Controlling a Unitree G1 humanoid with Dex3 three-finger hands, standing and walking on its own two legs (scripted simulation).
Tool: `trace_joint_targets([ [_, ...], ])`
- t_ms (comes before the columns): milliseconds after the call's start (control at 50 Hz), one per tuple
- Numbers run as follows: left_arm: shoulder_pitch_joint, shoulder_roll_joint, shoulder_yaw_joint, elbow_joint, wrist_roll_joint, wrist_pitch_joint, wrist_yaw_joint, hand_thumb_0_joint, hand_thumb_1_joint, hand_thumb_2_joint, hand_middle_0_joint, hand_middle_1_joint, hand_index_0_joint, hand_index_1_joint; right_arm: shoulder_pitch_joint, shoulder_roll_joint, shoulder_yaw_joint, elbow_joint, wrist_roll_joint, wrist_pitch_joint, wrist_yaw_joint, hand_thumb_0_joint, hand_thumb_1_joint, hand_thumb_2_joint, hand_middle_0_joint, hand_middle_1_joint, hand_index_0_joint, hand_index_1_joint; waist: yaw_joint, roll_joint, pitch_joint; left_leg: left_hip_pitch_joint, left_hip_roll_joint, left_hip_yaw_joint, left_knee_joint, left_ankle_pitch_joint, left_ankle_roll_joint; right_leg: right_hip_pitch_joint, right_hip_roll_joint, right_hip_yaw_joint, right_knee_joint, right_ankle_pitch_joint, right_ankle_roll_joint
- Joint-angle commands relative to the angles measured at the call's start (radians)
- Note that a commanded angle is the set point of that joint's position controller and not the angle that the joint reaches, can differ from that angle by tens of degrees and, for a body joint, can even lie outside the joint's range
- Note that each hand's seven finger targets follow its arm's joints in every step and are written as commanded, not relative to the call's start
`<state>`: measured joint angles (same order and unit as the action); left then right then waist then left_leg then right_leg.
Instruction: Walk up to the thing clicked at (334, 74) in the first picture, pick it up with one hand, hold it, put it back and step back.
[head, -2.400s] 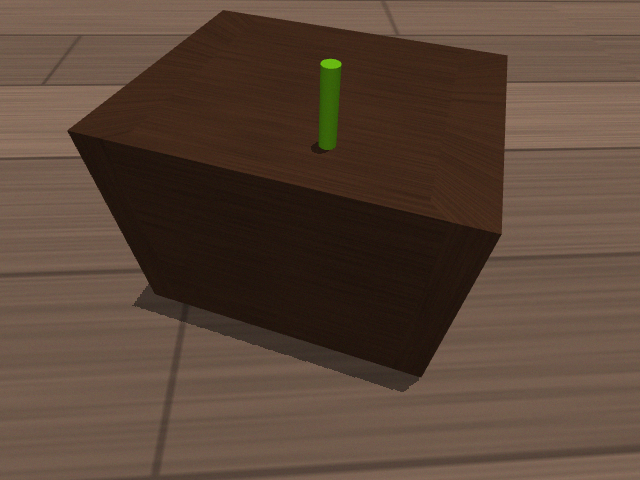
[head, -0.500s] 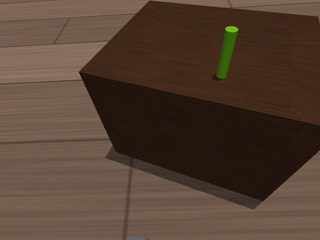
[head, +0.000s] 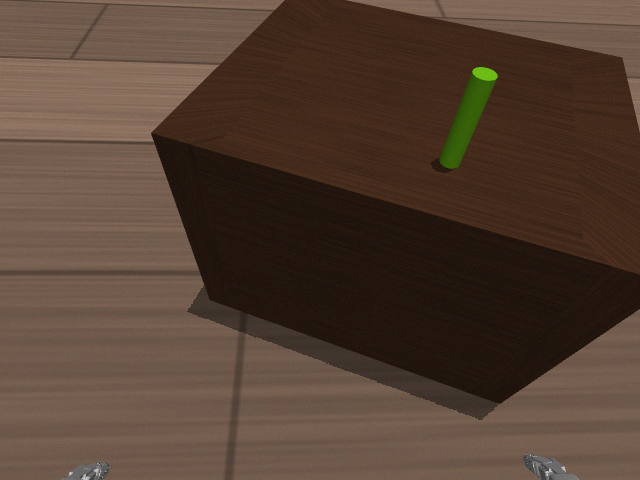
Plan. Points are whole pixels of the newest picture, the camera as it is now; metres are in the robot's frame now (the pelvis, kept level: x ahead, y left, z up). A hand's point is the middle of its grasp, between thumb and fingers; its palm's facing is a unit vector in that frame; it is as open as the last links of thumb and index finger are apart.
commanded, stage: walk up
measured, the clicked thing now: (465, 122) +0.70 -0.25 +0.03
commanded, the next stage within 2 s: stand in 1.14 s
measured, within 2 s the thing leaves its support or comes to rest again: neither
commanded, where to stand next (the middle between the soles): +0.06 -0.02 m, yaw -1 degrees
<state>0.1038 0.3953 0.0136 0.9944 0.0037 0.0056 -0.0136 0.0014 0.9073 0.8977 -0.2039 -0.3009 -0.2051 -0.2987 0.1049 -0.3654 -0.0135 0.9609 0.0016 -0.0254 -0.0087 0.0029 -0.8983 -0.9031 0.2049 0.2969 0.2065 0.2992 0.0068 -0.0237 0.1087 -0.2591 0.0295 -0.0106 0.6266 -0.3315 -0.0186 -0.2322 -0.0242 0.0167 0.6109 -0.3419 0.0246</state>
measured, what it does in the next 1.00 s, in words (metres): stands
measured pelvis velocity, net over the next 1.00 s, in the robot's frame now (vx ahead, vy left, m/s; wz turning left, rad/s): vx -0.01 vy -0.01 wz -0.02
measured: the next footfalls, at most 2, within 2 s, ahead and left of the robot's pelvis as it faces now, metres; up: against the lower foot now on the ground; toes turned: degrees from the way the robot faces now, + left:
none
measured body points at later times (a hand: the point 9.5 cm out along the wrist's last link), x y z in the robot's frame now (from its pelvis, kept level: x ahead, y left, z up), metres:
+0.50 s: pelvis -0.01 -0.01 +0.02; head +0.00 -0.01 +0.47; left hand +0.08 +0.29 -0.11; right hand +0.06 -0.32 -0.11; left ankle +0.00 +0.13 -0.73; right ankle -0.01 -0.14 -0.73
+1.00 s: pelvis -0.01 -0.01 +0.02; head +0.00 +0.00 +0.47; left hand +0.08 +0.29 -0.12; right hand +0.07 -0.31 -0.11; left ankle +0.00 +0.13 -0.73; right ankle -0.01 -0.14 -0.73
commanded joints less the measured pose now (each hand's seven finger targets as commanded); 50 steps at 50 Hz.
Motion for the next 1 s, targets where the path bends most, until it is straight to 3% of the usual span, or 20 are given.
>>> trace_joint_targets([
  [0, -0.019, 0.196, 0.043, -0.020, -0.004, -0.024, 0.011, 0.000, 0.900, 0.900, -0.200, -0.300, -0.200, -0.300, -0.047, -0.236, -0.046, -0.031, 0.000, -0.027, -0.013, 0.000, -0.900, -0.900, 0.200, 0.300, 0.200, 0.300, 0.003, 0.069, -0.170, 0.063, 0.111, -0.104, -0.179, 0.300, 0.076, 0.099, -0.080, 0.072, -0.109, 0.321, -0.082],
  [60, -0.044, 0.204, 0.040, 0.005, -0.004, -0.029, 0.011, 0.000, 0.900, 0.900, -0.200, -0.300, -0.200, -0.300, -0.075, -0.217, -0.037, -0.006, 0.002, -0.022, -0.007, 0.000, -0.900, -0.900, 0.200, 0.300, 0.200, 0.300, -0.003, 0.027, -0.145, 0.092, 0.073, -0.059, -0.185, 0.253, 0.054, 0.077, -0.097, 0.098, -0.181, 0.330, -0.080],
  [160, -0.086, 0.188, 0.042, 0.031, -0.004, -0.028, 0.008, 0.000, 0.900, 0.900, -0.200, -0.300, -0.200, -0.300, -0.075, -0.207, -0.033, 0.042, -0.005, -0.018, -0.001, 0.000, -0.900, -0.900, 0.200, 0.300, 0.200, 0.300, -0.008, -0.005, -0.123, 0.125, 0.073, -0.054, -0.255, 0.201, 0.042, 0.070, -0.101, 0.108, -0.267, 0.225, -0.073],
  [320, -0.083, 0.173, 0.052, 0.072, -0.002, -0.028, 0.006, 0.000, 0.900, 0.900, -0.200, -0.300, -0.200, -0.300, -0.074, -0.194, -0.033, 0.087, -0.013, -0.020, 0.000, 0.000, -0.900, -0.900, 0.200, 0.300, 0.200, 0.300, -0.003, -0.004, -0.134, 0.151, 0.078, -0.045, -0.308, 0.217, 0.028, 0.102, -0.097, 0.101, -0.323, 0.232, -0.059],
  [720, -0.067, 0.160, 0.051, 0.088, 0.007, -0.019, 0.006, 0.000, 0.900, 0.900, -0.200, -0.300, -0.200, -0.300, -0.050, -0.199, -0.037, 0.107, -0.015, -0.021, -0.003, 0.000, -0.900, -0.900, 0.200, 0.300, 0.200, 0.300, -0.010, 0.035, -0.122, 0.127, 0.093, -0.051, -0.349, 0.181, 0.033, 0.107, -0.081, 0.087, -0.325, 0.230, -0.049],
  [980, -0.051, 0.154, 0.046, 0.084, 0.004, -0.021, 0.009, 0.000, 0.900, 0.900, -0.200, -0.300, -0.200, -0.300, -0.054, -0.196, -0.038, 0.103, -0.011, -0.019, -0.002, 0.000, -0.900, -0.900, 0.200, 0.300, 0.200, 0.300, -0.008, 0.038, -0.136, 0.161, 0.096, -0.045, -0.340, 0.249, 0.032, 0.109, -0.082, 0.085, -0.317, 0.286, -0.045],
])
